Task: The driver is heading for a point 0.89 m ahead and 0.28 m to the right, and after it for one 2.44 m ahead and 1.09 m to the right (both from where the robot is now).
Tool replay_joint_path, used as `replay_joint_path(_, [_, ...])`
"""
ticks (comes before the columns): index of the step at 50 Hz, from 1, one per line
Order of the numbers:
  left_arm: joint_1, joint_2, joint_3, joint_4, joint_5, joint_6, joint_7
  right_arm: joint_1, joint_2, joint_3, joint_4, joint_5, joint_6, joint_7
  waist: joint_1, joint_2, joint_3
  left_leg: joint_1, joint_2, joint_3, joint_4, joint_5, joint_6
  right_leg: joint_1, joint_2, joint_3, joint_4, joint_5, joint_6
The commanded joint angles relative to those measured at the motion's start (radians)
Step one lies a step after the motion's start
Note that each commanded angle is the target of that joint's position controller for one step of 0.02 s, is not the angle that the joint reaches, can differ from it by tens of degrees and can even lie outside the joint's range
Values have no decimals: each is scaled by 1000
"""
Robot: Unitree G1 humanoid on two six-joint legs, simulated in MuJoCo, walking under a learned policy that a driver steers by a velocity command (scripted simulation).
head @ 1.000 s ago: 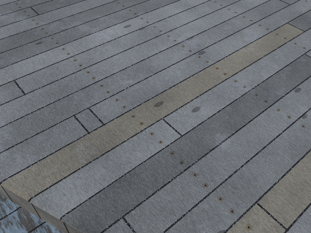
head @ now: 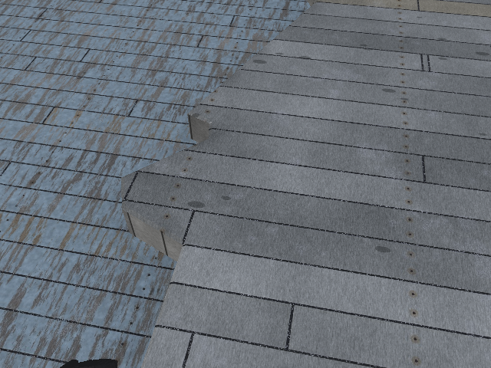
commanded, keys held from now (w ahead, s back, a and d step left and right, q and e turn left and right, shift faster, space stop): w+shift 0.22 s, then w+e+shift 0.78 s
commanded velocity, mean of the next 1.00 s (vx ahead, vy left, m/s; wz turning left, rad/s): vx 1.00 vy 0.00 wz -0.47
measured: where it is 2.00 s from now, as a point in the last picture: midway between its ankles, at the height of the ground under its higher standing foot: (418, 90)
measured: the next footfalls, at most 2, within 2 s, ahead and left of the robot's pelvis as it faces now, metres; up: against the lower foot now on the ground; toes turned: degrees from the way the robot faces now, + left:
right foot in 0.30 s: +0.52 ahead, -0.19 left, +0.00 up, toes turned +0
left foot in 0.74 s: +0.93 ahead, -0.03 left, +0.00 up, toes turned -25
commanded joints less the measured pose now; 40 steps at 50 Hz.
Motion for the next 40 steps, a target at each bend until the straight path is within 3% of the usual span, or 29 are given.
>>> replay_joint_path(1, [19,87,23,-50,21,21,0,-101,-63,-3,-92,3,-44,-18,81,-32,61,-31,300,-426,-341,-86,172,-202,-78,3,-113,72,32])
replay_joint_path(3, [-77,54,3,-84,41,16,-9,-69,-73,0,-74,-1,-42,-39,45,-6,98,-58,276,-338,-355,3,157,-243,-76,-27,-257,241,57])
replay_joint_path(5, [-176,49,-2,-101,46,6,-26,-39,-83,4,-55,8,-39,-52,0,23,96,-94,240,-236,-375,76,121,-141,-43,-80,-442,449,69])
replay_joint_path(7, [-246,51,0,-111,29,-2,-39,10,-105,4,-30,21,-39,-53,-39,43,100,-84,243,-193,-418,89,100,-19,2,-119,-598,548,73])
replay_joint_path(10, [-315,72,14,-136,1,-4,-60,65,-120,0,18,32,-20,-49,-62,80,123,154,298,-178,-387,201,76,-51,32,-121,-779,493,48])
replay_joint_path(11, [-297,91,23,-135,-1,-6,-65,68,-129,-3,27,28,-8,-52,-45,97,113,243,317,-172,-353,324,58,-51,48,-125,-812,465,33])
replay_joint_path(12, [-232,119,38,-118,-4,-4,-68,54,-162,-11,30,12,4,-55,-4,137,57,349,335,-153,-291,556,39,-20,83,-157,-803,405,15])
replay_joint_path(13, [-141,152,56,-98,-11,5,-66,37,-191,-20,32,-10,18,-56,55,184,-18,428,341,-127,-176,839,18,46,121,-197,-756,316,-10])
replay_joint_path(14, [29,189,76,-61,-20,18,-56,3,-207,-25,31,-35,31,-56,155,224,-114,428,338,-92,22,1091,-3,210,149,-222,-720,253,-46])
replay_joint_path(15, [261,221,88,0,-15,37,-44,-54,-198,-22,8,-50,37,-64,275,195,-212,219,317,-50,343,1086,-39,527,113,-176,-665,222,-67])
replay_joint_path(16, [373,310,103,39,24,32,-42,87,-30,12,-39,-49,16,-60,157,-186,-385,-232,177,-72,822,381,-102,977,-86,299,-664,-45,-213])
replay_joint_path(17, [411,275,102,65,16,24,-64,157,3,45,-26,2,-20,-37,144,-393,-549,-443,66,-176,1006,-199,-116,1132,-214,828,-976,-442,-325])
replay_joint_path(18, [359,174,87,57,29,28,-54,0,-102,21,-56,47,-43,-33,184,-260,-380,-563,125,-193,1034,-133,-80,1058,-187,799,-1047,-500,-270])
replay_joint_path(19, [307,151,79,51,34,30,-51,-147,-118,26,-104,48,-60,-34,182,-98,-241,-572,162,-176,983,-80,-65,877,-157,648,-1036,-349,-238])
replay_joint_path(20, [266,155,77,53,40,26,-55,-246,-99,30,-132,21,-73,-40,150,47,-141,-516,182,-164,896,-60,-59,680,-106,541,-1045,-175,-226])
replay_joint_path(21, [219,143,71,47,50,21,-54,-239,-84,29,-145,7,-76,-42,84,47,-107,-448,211,-176,815,-41,-65,546,-72,458,-1053,-72,-239])
replay_joint_path(22, [190,97,56,47,50,22,-55,-237,-73,29,-143,-3,-68,-42,48,32,-71,-397,223,-173,765,-36,-71,455,-21,395,-1079,-30,-235])
replay_joint_path(23, [178,96,56,42,38,24,-50,-211,-66,29,-148,-2,-62,-42,18,-22,-44,-399,227,-169,715,-48,-90,410,-17,382,-1095,-20,-261])
replay_joint_path(25, [188,96,56,43,16,25,-36,-248,-76,30,-164,-8,-52,-47,8,-4,34,-411,242,-151,586,-53,-133,293,-15,349,-1128,12,-277])
replay_joint_path(27, [204,125,67,40,13,24,-16,-381,-60,43,-209,-17,-59,-44,41,13,94,-351,221,-112,374,129,-166,168,28,277,-1154,73,-256])
replay_joint_path(30, [251,165,85,49,-2,32,-1,-503,-41,48,-247,-10,-69,-36,94,-20,80,-97,150,-89,128,407,-195,44,64,234,-1155,66,-195])
replay_joint_path(32, [289,160,89,66,-20,32,1,-527,-84,27,-256,16,-66,-45,107,-35,70,-58,142,-130,40,431,-207,134,48,285,-1116,9,-169])
replay_joint_path(34, [314,146,91,81,-20,45,4,-541,-114,10,-263,32,-69,-49,107,-44,62,-73,142,-149,-25,346,-195,279,35,323,-1025,61,-148])
replay_joint_path(35, [314,148,94,86,-12,55,4,-490,-139,-7,-254,36,-74,-52,75,-58,27,-26,130,-138,-33,275,-176,338,35,327,-934,216,-132])
replay_joint_path(36, [297,157,96,82,0,64,-1,-364,-170,-30,-237,42,-77,-58,-4,-71,-59,105,133,-122,-30,208,-149,363,64,295,-764,399,-99])
replay_joint_path(37, [246,129,82,48,30,71,-8,-131,-194,-44,-203,44,-71,-68,-124,-80,-236,403,226,-173,66,113,-105,246,92,253,-486,424,-64])
replay_joint_path(38, [382,-19,40,15,18,61,-13,36,-278,-60,-177,3,-59,-71,-78,257,-457,814,513,-650,-3,-247,54,-84,205,144,-65,-65,-15])
replay_joint_path(39, [402,10,18,-13,-36,56,-11,42,-268,-60,-149,9,-56,-48,-60,489,-513,850,620,-1037,-184,-639,115,-278,141,95,145,-224,-13])
replay_joint_path(40, [287,90,38,-3,-41,64,0,-40,-167,-44,-173,13,-44,-57,-90,336,-310,711,562,-900,-218,-622,69,-370,86,56,201,-128,-12])
Over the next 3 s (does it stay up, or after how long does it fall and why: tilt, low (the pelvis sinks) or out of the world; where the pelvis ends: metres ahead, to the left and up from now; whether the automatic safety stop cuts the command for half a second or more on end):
stays up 2.39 -1.08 -0.02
